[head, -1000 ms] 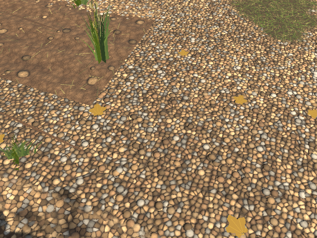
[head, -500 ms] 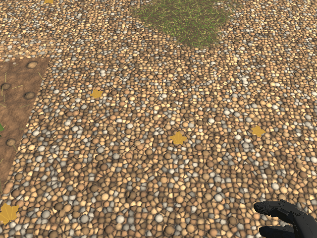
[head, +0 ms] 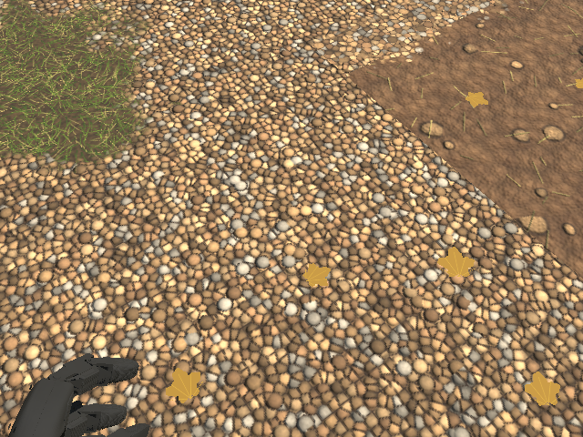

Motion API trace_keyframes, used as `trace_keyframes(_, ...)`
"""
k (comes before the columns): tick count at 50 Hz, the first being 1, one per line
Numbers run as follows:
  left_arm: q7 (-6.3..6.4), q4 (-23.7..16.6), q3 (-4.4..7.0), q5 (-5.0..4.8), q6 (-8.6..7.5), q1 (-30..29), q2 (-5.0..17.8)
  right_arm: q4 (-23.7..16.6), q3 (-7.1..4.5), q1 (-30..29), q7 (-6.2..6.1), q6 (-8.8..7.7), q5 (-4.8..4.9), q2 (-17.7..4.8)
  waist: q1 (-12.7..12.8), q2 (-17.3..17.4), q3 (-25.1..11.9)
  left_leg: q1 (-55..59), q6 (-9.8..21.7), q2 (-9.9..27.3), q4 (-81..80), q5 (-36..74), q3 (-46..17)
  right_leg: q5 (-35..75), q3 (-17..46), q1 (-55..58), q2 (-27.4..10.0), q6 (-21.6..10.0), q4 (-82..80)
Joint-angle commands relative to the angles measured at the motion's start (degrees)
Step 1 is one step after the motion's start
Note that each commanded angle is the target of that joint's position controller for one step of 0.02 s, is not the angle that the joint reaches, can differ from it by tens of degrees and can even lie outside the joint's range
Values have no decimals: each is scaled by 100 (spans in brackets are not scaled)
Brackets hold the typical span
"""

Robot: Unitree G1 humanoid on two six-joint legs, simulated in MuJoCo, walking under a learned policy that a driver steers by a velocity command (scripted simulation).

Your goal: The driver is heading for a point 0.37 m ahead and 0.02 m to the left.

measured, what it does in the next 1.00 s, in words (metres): walks ahead: right foot, then left foot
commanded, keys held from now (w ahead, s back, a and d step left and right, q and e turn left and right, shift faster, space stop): shift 1.00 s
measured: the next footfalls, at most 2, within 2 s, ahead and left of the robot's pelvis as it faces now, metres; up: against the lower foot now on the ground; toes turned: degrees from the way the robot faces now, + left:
right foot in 0.04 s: +0.20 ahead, -0.06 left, +0.00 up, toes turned -2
left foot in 0.42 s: +0.16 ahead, +0.15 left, +0.00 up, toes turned -5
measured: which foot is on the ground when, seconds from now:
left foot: down 0.00-0.02, up 0.04-0.40, down 0.42-1.00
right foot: up 0.00-0.02, down 0.04-1.00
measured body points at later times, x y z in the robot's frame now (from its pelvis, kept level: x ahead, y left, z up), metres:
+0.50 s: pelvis +0.10 +0.04 +0.01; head +0.11 +0.06 +0.46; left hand +0.23 +0.28 -0.13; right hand +0.19 -0.21 -0.11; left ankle +0.12 +0.15 -0.73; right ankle +0.17 -0.05 -0.72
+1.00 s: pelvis +0.14 +0.06 +0.02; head +0.14 +0.06 +0.46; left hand +0.22 +0.30 -0.13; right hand +0.17 -0.20 -0.12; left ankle +0.12 +0.15 -0.73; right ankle +0.16 -0.06 -0.73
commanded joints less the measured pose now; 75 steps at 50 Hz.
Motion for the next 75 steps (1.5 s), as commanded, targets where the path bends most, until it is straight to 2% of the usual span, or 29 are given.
trace_keyframes(1,72,317,179,141,-114,1840,393,-578,-191,-622,-51,2,75,-928,1118,623,-1114,-814,429,971,1553,5623,-384,234,4,2704,410,-348,-673)
trace_keyframes(2,177,429,242,198,-199,2132,560,-592,-174,-489,-40,48,88,-879,1296,202,-1328,-1285,280,644,2983,3941,-271,1339,311,3387,120,-524,-1164)
trace_keyframes(3,286,320,310,98,-232,1883,1063,-711,-46,195,-1,165,-88,-206,689,-1054,-1755,-2599,113,-25,5032,-1742,-255,5711,1969,4526,-1629,-831,-265)
trace_keyframes(4,350,95,406,-234,-176,1997,1280,-760,-58,694,-72,337,-1,-481,802,-920,-3217,-3035,-13,-325,6085,-1639,-1294,6840,3535,5233,-2730,-1926,-442)
trace_keyframes(5,458,5,329,-335,-87,1678,895,-679,-60,304,-113,425,-112,-635,820,-147,-2903,-3079,-29,-55,5943,-906,-1581,5289,3130,4542,-2355,-1833,-829)
trace_keyframes(6,501,46,212,-332,-56,1342,557,-753,-30,-120,-108,444,-105,-585,716,-56,-2032,-3155,-35,53,5499,-599,-1560,4104,2684,3685,-2001,-1658,-1181)
trace_keyframes(7,517,163,132,-265,-53,1213,321,-741,-18,-325,-105,459,-168,-526,543,151,-1565,-3082,-25,155,4987,-470,-1577,3352,2475,3169,-1667,-1376,-1397)
trace_keyframes(8,526,278,94,-250,-42,1086,250,-709,-20,-446,-67,546,-189,-491,419,209,-1189,-2577,29,181,4390,-350,-1536,2604,2037,2432,-1232,-949,-1749)
trace_keyframes(9,537,318,90,-186,-76,1111,289,-635,-5,-15,-58,644,-160,-385,261,-245,-1227,-2190,19,88,4275,-373,-1495,3219,1959,2125,-1374,-1102,-1732)
trace_keyframes(11,493,447,68,-132,-155,1190,191,-569,36,-53,-83,707,-117,-216,277,-106,-1322,-1915,5,10,3801,-365,-1502,3423,1773,1918,-1303,-1174,-1729)
trace_keyframes(12,474,474,72,-81,-163,1112,173,-555,46,-145,-77,706,-101,-135,253,-10,-1391,-1841,20,-2,3366,-318,-1463,2866,1650,1905,-1146,-1063,-1776)
trace_keyframes(13,460,525,77,-56,-170,1137,196,-591,65,-289,-76,695,-86,-70,297,-62,-1381,-1782,55,-24,2920,-173,-1445,2675,1597,1901,-1075,-983,-1783)
trace_keyframes(15,428,619,86,-59,-130,1202,187,-587,76,-477,-73,728,-53,-12,401,-261,-1430,-1524,98,-122,2372,81,-1394,1596,1623,1833,-1006,-878,-1913)
trace_keyframes(18,382,691,103,-66,-3,1161,177,-611,71,-695,-64,782,-69,20,463,-426,-1169,-1187,188,-262,1564,271,-1311,-712,1889,1466,-956,-720,-2115)
trace_keyframes(20,415,723,78,-127,76,1119,102,-538,85,-570,-51,723,-141,92,316,-262,-884,-540,354,-318,429,690,-1262,-1907,1998,912,-821,-389,-2085)
trace_keyframes(21,446,768,35,-136,77,1277,-59,-579,96,-602,-63,650,-216,-11,352,93,-721,-405,479,94,-214,612,-1787,-2162,1975,679,-672,-99,-1941)
trace_keyframes(22,464,775,-17,-202,64,1512,-289,-691,62,-765,-87,566,-288,-371,536,830,-661,-588,718,1007,-866,61,-2874,-2198,1507,547,-231,182,-1433)
trace_keyframes(23,452,798,18,-180,76,1378,-193,-645,-3,-1033,-77,531,-236,-529,559,1378,-379,-2009,1029,1468,-1357,-358,-3370,-1797,819,1507,280,274,-967)
trace_keyframes(24,422,862,66,-132,81,1320,-81,-687,95,-1421,-71,484,-165,-189,744,1088,-177,-2573,946,1207,-1413,-568,-3093,-1371,823,2172,110,292,-683)
trace_keyframes(25,388,948,69,-113,73,1388,-164,-670,109,-1533,-77,444,-125,-149,810,1059,-213,-2630,770,921,-1277,-490,-2768,-1023,807,2412,134,286,-750)
trace_keyframes(27,361,1060,66,-69,42,1496,-166,-609,83,-1507,-101,409,-87,-216,824,1077,-329,-2244,624,655,-1021,100,-2398,-605,829,2473,46,283,-995)
trace_keyframes(28,379,1089,43,-71,4,1505,-158,-595,68,-1435,-96,403,-82,-214,788,957,-439,-1965,592,588,-830,498,-2308,-434,927,2476,-53,291,-1210)
trace_keyframes(29,414,1109,47,-90,-35,1368,-89,-553,83,-1157,-80,395,-58,-126,602,717,-542,-1897,552,510,-792,485,-2328,-360,1109,2562,-185,288,-1383)
trace_keyframes(31,450,1253,73,-158,-60,1425,-25,-491,66,-1037,-67,433,-68,-127,541,386,-432,-1583,529,354,-763,206,-2211,-592,1273,2178,-275,258,-1535)
trace_keyframes(33,479,1350,63,-167,-59,1378,-89,-398,60,-978,-79,442,-84,-106,521,261,-367,-1434,545,326,-694,429,-2165,-578,1313,2094,-294,259,-1634)
trace_keyframes(36,524,1522,61,-176,-81,1406,-97,-299,38,-934,-76,408,-90,-113,499,149,-519,-1221,569,305,-615,832,-2103,-357,1338,2208,-330,261,-1684)
trace_keyframes(47,616,2240,75,-209,-64,1450,-74,309,39,-774,-114,347,-79,-6,502,220,-534,-988,544,266,-697,1390,-1985,122,1351,2555,-456,207,-1739)
trace_keyframes(57,673,2824,32,-221,-29,1457,-180,910,87,-568,-166,343,-81,114,487,262,-410,-848,529,273,-749,1575,-1943,233,1302,2640,-474,206,-1810)
trace_keyframes(75,727,3369,-91,-227,-9,1640,-439,1552,192,-306,-211,333,-88,397,475,250,-246,-788,526,262,-781,1615,-1920,148,1228,2591,-478,247,-1825)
